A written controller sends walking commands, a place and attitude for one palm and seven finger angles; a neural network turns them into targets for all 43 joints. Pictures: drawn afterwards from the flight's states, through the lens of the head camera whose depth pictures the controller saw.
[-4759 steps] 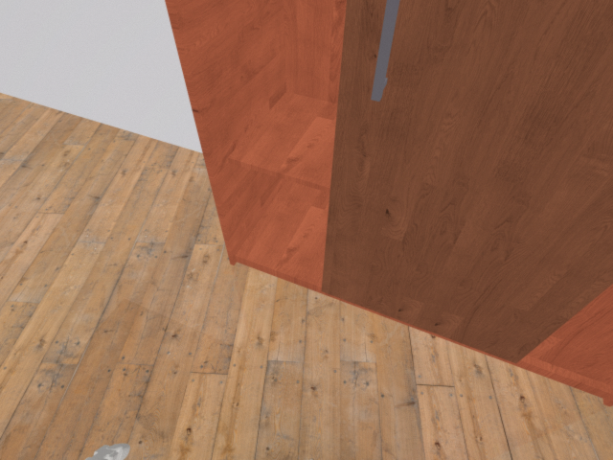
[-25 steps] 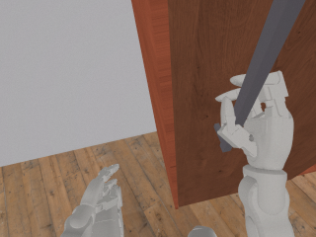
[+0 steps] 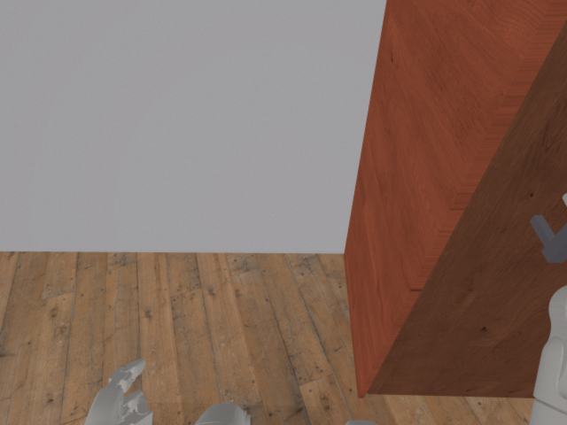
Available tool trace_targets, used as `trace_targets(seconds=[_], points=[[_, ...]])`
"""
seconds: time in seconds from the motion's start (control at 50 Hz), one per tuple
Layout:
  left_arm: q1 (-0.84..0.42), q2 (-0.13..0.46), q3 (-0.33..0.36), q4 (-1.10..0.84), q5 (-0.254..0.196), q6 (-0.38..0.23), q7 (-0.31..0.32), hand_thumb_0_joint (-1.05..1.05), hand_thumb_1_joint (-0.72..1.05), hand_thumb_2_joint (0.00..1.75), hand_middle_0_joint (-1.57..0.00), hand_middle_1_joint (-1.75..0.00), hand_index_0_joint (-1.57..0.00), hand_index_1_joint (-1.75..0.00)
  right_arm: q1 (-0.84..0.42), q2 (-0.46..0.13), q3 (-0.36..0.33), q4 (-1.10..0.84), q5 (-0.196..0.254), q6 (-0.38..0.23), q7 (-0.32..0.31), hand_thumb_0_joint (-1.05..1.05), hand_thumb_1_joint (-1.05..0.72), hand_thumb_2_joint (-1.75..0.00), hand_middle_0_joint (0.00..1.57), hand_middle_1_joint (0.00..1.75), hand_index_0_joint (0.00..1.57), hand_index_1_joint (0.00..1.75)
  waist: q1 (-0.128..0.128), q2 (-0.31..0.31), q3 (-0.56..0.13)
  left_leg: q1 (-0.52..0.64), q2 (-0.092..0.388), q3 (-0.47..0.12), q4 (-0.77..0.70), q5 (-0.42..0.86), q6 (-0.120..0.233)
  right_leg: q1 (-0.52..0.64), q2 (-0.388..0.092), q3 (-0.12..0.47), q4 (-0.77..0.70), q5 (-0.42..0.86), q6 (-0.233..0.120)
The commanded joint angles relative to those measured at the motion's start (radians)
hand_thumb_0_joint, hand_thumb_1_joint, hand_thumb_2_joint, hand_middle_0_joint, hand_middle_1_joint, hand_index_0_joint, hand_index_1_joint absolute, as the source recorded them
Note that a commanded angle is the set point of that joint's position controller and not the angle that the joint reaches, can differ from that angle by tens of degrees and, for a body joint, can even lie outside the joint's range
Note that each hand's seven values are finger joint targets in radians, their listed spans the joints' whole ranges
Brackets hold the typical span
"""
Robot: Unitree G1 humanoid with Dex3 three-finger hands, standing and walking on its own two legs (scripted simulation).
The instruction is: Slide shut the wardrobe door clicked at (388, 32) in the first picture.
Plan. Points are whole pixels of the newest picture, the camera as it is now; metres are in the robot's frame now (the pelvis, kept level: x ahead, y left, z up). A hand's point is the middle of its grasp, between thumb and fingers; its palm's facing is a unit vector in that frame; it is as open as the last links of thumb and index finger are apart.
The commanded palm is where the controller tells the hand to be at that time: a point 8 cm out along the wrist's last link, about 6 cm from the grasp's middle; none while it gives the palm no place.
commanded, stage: step sideways, sliding the door along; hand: right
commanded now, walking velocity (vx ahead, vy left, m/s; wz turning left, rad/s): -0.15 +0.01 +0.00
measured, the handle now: out of the picture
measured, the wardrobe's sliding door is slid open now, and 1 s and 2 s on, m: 0.00 0.00 0.00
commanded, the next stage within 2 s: none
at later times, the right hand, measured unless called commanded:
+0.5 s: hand out of the picture +0.26 -0.29 +0.24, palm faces +0.58 +0.81 +0.06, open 6.8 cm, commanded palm +0.23 -0.20 +0.23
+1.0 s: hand out of the picture +0.25 -0.29 +0.25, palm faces +0.42 +0.89 +0.14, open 6.7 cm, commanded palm +0.22 -0.25 +0.22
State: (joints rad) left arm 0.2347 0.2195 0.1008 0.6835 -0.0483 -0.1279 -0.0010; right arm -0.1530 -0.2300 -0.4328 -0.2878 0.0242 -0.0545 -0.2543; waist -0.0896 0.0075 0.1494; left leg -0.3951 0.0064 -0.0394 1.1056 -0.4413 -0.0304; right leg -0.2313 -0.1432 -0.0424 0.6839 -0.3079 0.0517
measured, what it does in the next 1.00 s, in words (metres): steps to the right: left foot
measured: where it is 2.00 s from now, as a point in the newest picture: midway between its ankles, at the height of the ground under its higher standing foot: outside the picture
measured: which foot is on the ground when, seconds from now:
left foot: up 0.00-0.14, down 0.16-0.56, up 0.58-1.00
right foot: down 0.00-1.00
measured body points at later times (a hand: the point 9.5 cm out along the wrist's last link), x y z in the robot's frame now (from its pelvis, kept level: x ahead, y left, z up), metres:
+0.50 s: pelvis +0.00 -0.05 +0.01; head -0.01 -0.06 +0.46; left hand +0.24 +0.11 -0.04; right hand +0.22 -0.33 +0.24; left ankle +0.03 +0.10 -0.72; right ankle +0.05 -0.15 -0.72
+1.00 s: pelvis +0.01 -0.12 +0.03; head +0.02 -0.14 +0.47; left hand +0.25 +0.03 -0.04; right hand +0.22 -0.34 +0.24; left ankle +0.03 +0.06 -0.65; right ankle +0.05 -0.15 -0.72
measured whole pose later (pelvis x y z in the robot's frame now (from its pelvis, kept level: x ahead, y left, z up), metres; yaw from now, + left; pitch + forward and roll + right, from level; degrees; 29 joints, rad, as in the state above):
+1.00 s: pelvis +0.01 -0.12 +0.03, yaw -3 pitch -5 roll +3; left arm 0.12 0.19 -0.05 0.60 -0.03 -0.11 -0.06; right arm 0.03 0.06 0.08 -0.50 -0.07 -0.02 -0.26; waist -0.19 -0.03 0.11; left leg -0.36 0.04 -0.04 0.96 -0.39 0.00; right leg -0.13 0.06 -0.07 0.35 -0.15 -0.11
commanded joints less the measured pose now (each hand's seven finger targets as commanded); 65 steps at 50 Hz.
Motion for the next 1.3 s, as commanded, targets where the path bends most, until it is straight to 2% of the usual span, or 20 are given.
trace_targets(seconds=[0.0,0.08,0.14,0.18,0.28,0.5,0.6,0.84,0.98,1.0,1.1,1.12,1.14,1.16,1.18,1.2,1.22,1.24,1.26,1.28], points=[[-0.171,0.094,-0.024,-0.207,0.002,-0.095,-0.013,0.00,0.90,0.90,-0.20,-0.30,-0.20,-0.30,-0.318,0.037,0.509,-0.395,-0.011,-0.141,0.139,0.00,-0.90,-0.90,0.45,1.40,0.45,1.40,0.114,-0.359,-0.240,0.013,0.006,0.105,-0.282,-0.012,0.015,0.172,-0.155,0.064,-0.345,0.115,-0.138],[-0.166,0.089,-0.060,-0.223,-0.001,-0.121,-0.003,0.00,0.90,0.90,-0.20,-0.30,-0.20,-0.30,-0.296,0.025,0.525,-0.406,-0.027,-0.135,0.134,0.00,-0.90,-0.90,0.45,1.40,0.45,1.40,0.104,-0.275,-0.265,0.174,0.027,0.109,-0.662,0.218,0.017,0.151,-0.100,0.052,-0.243,-0.014,-0.104],[-0.182,0.048,-0.085,-0.218,0.010,-0.132,0.022,0.00,0.90,0.90,-0.20,-0.30,-0.20,-0.30,-0.313,-0.022,0.506,-0.434,-0.029,-0.137,0.116,0.00,-0.90,-0.90,0.45,1.40,0.45,1.40,0.126,-0.043,-0.284,0.160,0.179,-0.073,-0.706,0.541,0.065,0.082,0.004,-0.012,-0.125,-0.068,-0.052],[-0.143,0.071,-0.063,-0.188,0.016,-0.124,0.030,0.00,0.90,0.90,-0.20,-0.30,-0.20,-0.30,-0.301,0.005,0.514,-0.402,-0.011,-0.124,0.109,0.00,-0.90,-0.90,0.45,1.40,0.45,1.40,0.124,0.111,-0.311,0.088,0.184,-0.145,-0.711,0.357,0.091,0.129,0.073,0.006,-0.128,-0.066,-0.051],[-0.239,0.075,-0.082,-0.220,0.028,-0.110,0.024,0.00,0.90,0.90,-0.20,-0.30,-0.20,-0.30,-0.360,0.146,0.668,-0.437,-0.029,-0.142,0.122,0.00,-0.90,-0.90,0.45,1.40,0.45,1.40,0.104,-0.316,-0.270,0.073,0.017,0.064,-0.436,0.090,0.023,0.103,-0.134,0.188,-0.473,-0.167,-0.123],[-0.256,0.058,-0.091,-0.243,0.027,-0.052,-0.009,0.00,0.90,0.90,-0.20,-0.30,-0.20,-0.30,-0.412,0.268,0.860,-0.492,-0.044,-0.128,0.148,0.00,-0.90,-0.90,0.45,1.40,0.45,1.40,0.111,-0.129,-0.346,0.065,0.029,-0.031,-0.568,0.296,0.046,0.254,-0.060,0.120,-0.329,0.159,-0.108],[-0.268,0.055,-0.092,-0.249,0.032,-0.038,-0.019,0.00,0.90,0.90,-0.20,-0.30,-0.20,-0.30,-0.405,0.318,0.929,-0.522,-0.042,-0.136,0.151,0.00,-0.90,-0.90,0.45,1.40,0.45,1.40,0.113,-0.187,-0.394,-0.031,0.031,-0.011,-0.338,0.047,0.037,0.343,-0.132,0.173,-0.392,0.264,-0.144],[-0.274,0.068,-0.109,-0.263,0.022,-0.040,-0.050,0.00,0.90,0.90,-0.20,-0.30,-0.20,-0.30,-0.354,0.409,1.070,-0.568,-0.047,-0.134,0.172,0.00,-0.90,-0.90,0.45,1.40,0.45,1.40,0.116,-0.137,-0.393,-0.070,0.040,0.002,-0.167,0.045,0.033,0.363,-0.106,0.112,-0.433,0.310,-0.112],[-0.278,0.077,-0.112,-0.270,0.021,-0.050,-0.059,0.00,0.90,0.90,-0.20,-0.30,-0.20,-0.30,-0.317,0.461,1.139,-0.572,-0.047,-0.149,0.194,0.00,-0.90,-0.90,0.45,1.40,0.45,1.40,0.104,-0.112,-0.399,-0.100,0.025,0.012,-0.113,0.055,0.033,0.387,-0.071,0.075,-0.461,0.374,-0.012],[-0.260,0.098,-0.084,-0.233,0.030,-0.025,-0.033,0.00,0.90,0.90,-0.20,-0.30,-0.20,-0.30,-0.222,0.133,0.779,-0.499,-0.039,-0.153,0.159,0.00,-0.90,-0.90,0.45,1.40,0.45,1.40,0.094,-0.150,-0.385,-0.082,0.029,0.053,-0.114,0.006,0.029,0.386,-0.091,0.087,-0.532,0.393,0.044],[-0.265,0.091,-0.051,-0.285,0.032,0.006,-0.050,0.00,0.90,0.90,-0.20,-0.30,-0.20,-0.30,-0.088,0.184,0.798,-0.502,-0.003,-0.131,0.213,0.00,-0.90,-0.90,0.45,1.40,0.45,1.40,0.041,-0.262,-0.329,0.179,-0.074,0.222,-0.423,0.007,0.071,0.238,0.050,-0.103,-0.363,1.124,0.322],[-0.246,0.078,-0.048,-0.278,0.020,0.000,-0.059,0.00,0.90,0.90,-0.20,-0.30,-0.20,-0.30,-0.080,0.171,0.782,-0.530,-0.001,-0.148,0.224,0.00,-0.90,-0.90,0.45,1.40,0.45,1.40,0.023,-0.170,-0.343,0.169,-0.073,0.222,-0.565,0.071,0.104,0.264,0.072,-0.106,-0.224,1.112,0.312],[-0.239,0.062,-0.051,-0.263,0.000,0.006,-0.059,0.00,0.90,0.90,-0.20,-0.30,-0.20,-0.30,-0.066,0.135,0.752,-0.542,-0.009,-0.162,0.228,0.00,-0.90,-0.90,0.45,1.40,0.45,1.40,0.001,0.069,-0.390,0.183,0.020,0.153,-0.750,0.226,0.165,0.255,0.131,-0.115,0.091,0.799,0.270],[-0.240,0.063,-0.050,-0.249,-0.017,0.021,-0.057,0.00,0.90,0.90,-0.20,-0.30,-0.20,-0.30,-0.085,0.125,0.754,-0.572,-0.031,-0.177,0.230,0.00,-0.90,-0.90,0.45,1.40,0.45,1.40,0.014,0.392,-0.400,0.045,0.263,-0.103,-0.768,0.446,0.259,0.195,0.117,0.096,0.508,0.040,0.106],[-0.262,0.047,-0.061,-0.288,-0.009,0.036,-0.045,0.00,0.90,0.90,-0.20,-0.30,-0.20,-0.30,-0.140,0.125,0.749,-0.586,-0.029,-0.165,0.226,0.00,-0.90,-0.90,0.45,1.40,0.45,1.40,0.044,0.375,-0.306,-0.064,0.414,-0.380,-0.626,0.595,0.329,-0.003,0.099,0.337,0.611,-0.417,-0.079],[-0.218,0.015,-0.094,-0.282,0.050,0.055,-0.040,0.00,0.90,0.90,-0.20,-0.30,-0.20,-0.30,-0.188,0.148,0.717,-0.543,-0.016,-0.140,0.226,0.00,-0.90,-0.90,0.45,1.40,0.45,1.40,0.081,0.145,-0.264,-0.061,0.390,-0.336,-0.520,0.624,0.239,-0.023,0.032,0.376,0.234,-0.326,-0.070],[-0.210,0.003,-0.135,-0.266,0.056,0.089,-0.042,0.00,0.90,0.90,-0.20,-0.30,-0.20,-0.30,-0.307,0.184,0.783,-0.663,0.003,-0.162,0.236,0.00,-0.90,-0.90,0.45,1.40,0.45,1.40,0.148,-0.172,-0.262,-0.124,0.209,-0.133,-0.251,0.512,0.092,0.128,0.024,0.211,-0.274,0.031,-0.006],[-0.257,0.103,-0.064,-0.289,0.036,0.067,-0.045,0.00,0.90,0.90,-0.20,-0.30,-0.20,-0.30,-0.351,0.213,0.825,-0.686,-0.001,-0.202,0.258,0.00,-0.90,-0.90,0.45,1.40,0.45,1.40,0.132,-0.383,-0.373,-0.268,-0.027,0.025,-0.005,-0.007,0.036,0.306,-0.203,0.443,-0.411,0.535,-0.089],[-0.267,0.109,-0.032,-0.285,0.029,0.038,-0.059,0.00,0.90,0.90,-0.20,-0.30,-0.20,-0.30,-0.263,0.161,0.753,-0.553,-0.006,-0.211,0.242,0.00,-0.90,-0.90,0.45,1.40,0.45,1.40,0.118,-0.249,-0.465,-0.188,-0.045,-0.057,0.125,-0.134,0.053,0.296,-0.292,0.538,-0.370,0.546,-0.216],[-0.245,0.102,-0.034,-0.262,0.032,0.028,-0.064,0.00,0.90,0.90,-0.20,-0.30,-0.20,-0.30,-0.282,0.090,0.665,-0.568,-0.010,-0.207,0.237,0.00,-0.90,-0.90,0.45,1.40,0.45,1.40,0.130,-0.025,-0.482,-0.200,-0.038,-0.083,0.195,-0.112,0.042,0.310,-0.320,0.530,-0.378,0.407,-0.240]])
